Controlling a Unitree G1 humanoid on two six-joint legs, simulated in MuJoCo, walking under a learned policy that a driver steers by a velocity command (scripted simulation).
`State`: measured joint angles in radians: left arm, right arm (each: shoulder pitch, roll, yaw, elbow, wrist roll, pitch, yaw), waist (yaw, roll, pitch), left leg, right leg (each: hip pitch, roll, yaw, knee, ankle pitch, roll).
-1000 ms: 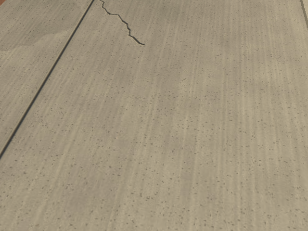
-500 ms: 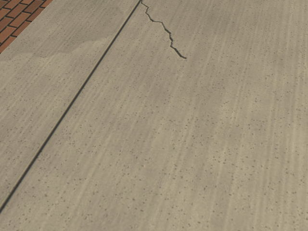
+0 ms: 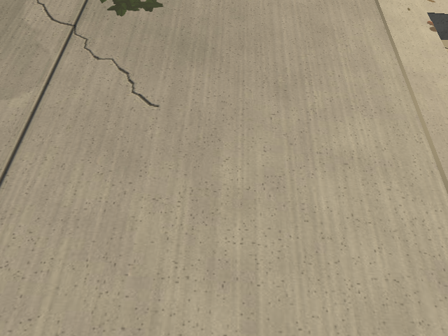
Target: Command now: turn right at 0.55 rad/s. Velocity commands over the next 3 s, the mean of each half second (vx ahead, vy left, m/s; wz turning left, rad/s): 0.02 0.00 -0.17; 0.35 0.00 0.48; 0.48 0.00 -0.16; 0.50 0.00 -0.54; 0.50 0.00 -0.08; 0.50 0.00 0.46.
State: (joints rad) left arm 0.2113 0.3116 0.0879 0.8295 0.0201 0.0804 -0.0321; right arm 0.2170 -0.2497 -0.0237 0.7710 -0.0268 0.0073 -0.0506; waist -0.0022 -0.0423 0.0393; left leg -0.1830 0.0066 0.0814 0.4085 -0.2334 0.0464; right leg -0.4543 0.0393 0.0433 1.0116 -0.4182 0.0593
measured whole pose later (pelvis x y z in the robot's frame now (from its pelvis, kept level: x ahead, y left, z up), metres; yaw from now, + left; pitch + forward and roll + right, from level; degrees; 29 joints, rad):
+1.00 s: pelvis +0.12 +0.06 +0.00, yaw +15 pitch +1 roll -1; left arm 0.20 0.29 0.04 0.81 0.05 -0.03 -0.04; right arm 0.34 -0.26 -0.05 0.81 0.00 -0.03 0.02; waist 0.00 -0.05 0.03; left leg -0.10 -0.09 -0.03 0.33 -0.24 0.11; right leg -0.54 -0.08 -0.01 1.03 -0.24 0.01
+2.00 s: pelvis +0.68 +0.19 +0.00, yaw -11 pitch +1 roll +0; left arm 0.28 0.33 0.08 0.81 0.03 -0.01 -0.04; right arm 0.24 -0.26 -0.02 0.76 -0.03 -0.08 -0.01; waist 0.01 -0.05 0.03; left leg -0.24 -0.01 0.08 0.41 -0.19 0.04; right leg -0.48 0.01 0.04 1.13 -0.32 -0.05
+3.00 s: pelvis +1.18 +0.11 -0.01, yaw +5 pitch +0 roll +0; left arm 0.24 0.24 0.04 0.83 0.03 -0.07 0.00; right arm 0.22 -0.27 -0.07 0.84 -0.01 -0.02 0.01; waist 0.02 -0.02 0.07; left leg -0.28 -0.12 0.06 0.46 -0.19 0.13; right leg -0.44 -0.09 -0.01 1.21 -0.33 -0.01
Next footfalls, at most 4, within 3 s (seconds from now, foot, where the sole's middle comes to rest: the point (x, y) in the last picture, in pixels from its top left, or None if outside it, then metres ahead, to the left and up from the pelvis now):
0.18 right None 0.01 -0.12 -0.78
0.80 left None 0.10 0.11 -0.78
1.30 right None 0.48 0.08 -0.78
1.82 left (135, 250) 0.75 0.28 -0.78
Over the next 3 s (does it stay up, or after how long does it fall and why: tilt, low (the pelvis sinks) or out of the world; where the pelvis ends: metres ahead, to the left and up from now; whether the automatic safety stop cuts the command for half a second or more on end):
stays up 1.18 0.11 -0.01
